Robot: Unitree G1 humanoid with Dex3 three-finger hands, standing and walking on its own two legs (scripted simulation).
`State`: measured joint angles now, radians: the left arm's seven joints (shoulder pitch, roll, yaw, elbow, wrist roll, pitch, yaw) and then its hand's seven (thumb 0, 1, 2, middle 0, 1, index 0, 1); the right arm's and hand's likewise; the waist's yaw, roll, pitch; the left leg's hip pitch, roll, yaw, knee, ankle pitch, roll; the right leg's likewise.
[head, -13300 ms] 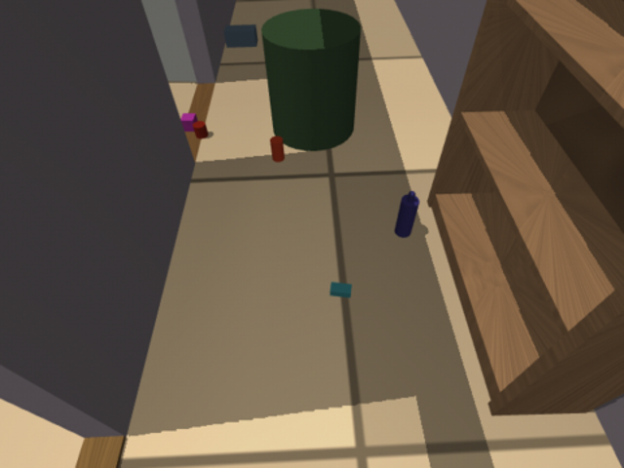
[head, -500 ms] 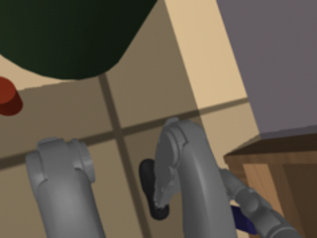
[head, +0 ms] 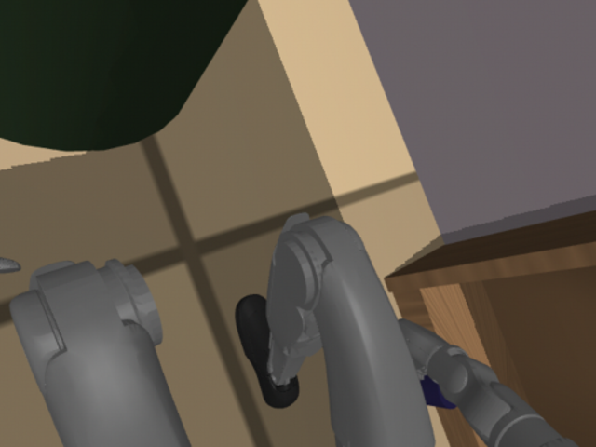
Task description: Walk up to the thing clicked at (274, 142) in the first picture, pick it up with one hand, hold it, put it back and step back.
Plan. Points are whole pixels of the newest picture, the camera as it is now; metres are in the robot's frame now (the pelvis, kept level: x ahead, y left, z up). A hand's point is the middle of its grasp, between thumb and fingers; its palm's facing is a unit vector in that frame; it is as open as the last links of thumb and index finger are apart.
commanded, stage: rest palm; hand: left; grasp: from the side
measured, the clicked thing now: out of the picture +0.45 +0.29 -0.22
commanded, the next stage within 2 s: close in 0.10 s
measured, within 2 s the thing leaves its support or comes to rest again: leaves its support in 1.32 s
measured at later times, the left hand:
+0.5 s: hand out of the picture +0.43 +0.28 -0.18, palm faces +0.34 -0.94 -0.02, open 12.0 cm
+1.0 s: hand out of the picture +0.44 +0.28 -0.18, palm faces +0.38 -0.92 -0.03, open 8.4 cm
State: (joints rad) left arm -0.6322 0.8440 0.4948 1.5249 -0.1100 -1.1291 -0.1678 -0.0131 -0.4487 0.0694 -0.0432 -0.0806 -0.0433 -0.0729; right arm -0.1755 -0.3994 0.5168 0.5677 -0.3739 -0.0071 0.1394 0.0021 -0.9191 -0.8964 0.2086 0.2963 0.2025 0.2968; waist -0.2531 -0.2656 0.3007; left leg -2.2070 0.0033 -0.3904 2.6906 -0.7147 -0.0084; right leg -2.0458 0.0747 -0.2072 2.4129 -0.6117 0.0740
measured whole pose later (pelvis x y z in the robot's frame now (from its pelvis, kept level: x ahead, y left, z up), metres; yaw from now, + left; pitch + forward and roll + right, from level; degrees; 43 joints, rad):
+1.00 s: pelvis +0.00 +0.00 +0.00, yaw -2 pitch +12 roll -19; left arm -0.71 0.91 0.49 1.55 -0.03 -1.15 0.06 -0.04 -0.02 0.82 -0.70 -0.95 -0.75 -0.95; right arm -0.21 -0.37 0.55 0.55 -0.40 0.05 0.15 0.00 -0.88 -0.89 0.21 0.30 0.20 0.30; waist -0.28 -0.30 0.33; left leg -2.21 0.02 -0.42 2.69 -0.74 -0.02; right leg -2.06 0.09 -0.23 2.39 -0.60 0.08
